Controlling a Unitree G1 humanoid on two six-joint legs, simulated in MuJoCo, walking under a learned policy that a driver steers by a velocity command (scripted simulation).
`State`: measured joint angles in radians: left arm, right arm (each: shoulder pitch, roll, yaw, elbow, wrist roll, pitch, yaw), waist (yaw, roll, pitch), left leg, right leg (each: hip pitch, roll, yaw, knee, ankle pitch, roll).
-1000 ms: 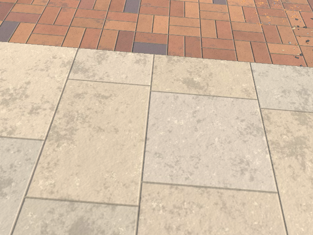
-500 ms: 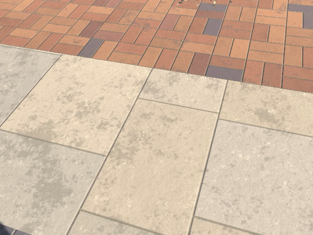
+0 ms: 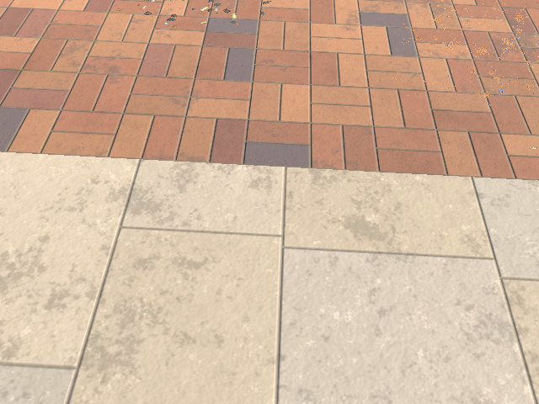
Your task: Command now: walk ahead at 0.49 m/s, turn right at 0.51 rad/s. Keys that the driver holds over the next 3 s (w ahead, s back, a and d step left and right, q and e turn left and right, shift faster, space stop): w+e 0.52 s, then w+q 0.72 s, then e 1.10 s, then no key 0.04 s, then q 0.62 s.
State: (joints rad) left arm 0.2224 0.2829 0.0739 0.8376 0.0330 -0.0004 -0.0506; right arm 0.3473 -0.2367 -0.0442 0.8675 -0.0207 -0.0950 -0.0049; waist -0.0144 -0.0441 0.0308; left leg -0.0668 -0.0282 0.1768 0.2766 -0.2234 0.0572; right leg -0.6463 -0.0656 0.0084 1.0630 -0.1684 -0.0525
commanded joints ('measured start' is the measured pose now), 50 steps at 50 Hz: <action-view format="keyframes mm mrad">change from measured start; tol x32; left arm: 1 -67 -6 -12 -82 1 -6 -17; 50 46 59 -39 -94 20 -44 35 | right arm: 1 -16 -79 -13 -40 0 -19 -1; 34 -405 -91 9 -229 -7 52 42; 41 167 -319 -75 -76 -33 36 10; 50 -9 -173 -45 -56 22 29 21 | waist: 1 16 115 55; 14 90 -216 -315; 50 38 89 -10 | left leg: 1 -26 258 -86 -144 313 88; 11 177 300 74 288 1008 48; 13 -143 251 86 815 474 0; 14 -581 13 -13 1177 -316 -68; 15 -698 41 -193 1205 -248 -61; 35 -570 83 -124 317 185 -6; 39 -154 -42 -84 205 73 83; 41 360 366 -771 139 -19 306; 50 -139 156 -474 -90 267 223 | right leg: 1 -66 -21 -6 -113 122 12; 12 488 175 -152 -542 -66 -165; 14 989 -275 693 -713 -203 -372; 23 478 -50 254 -852 317 -241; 39 738 -76 53 -463 916 -79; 42 46 159 53 293 -290 -8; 50 79 -5 18 -19 -87 74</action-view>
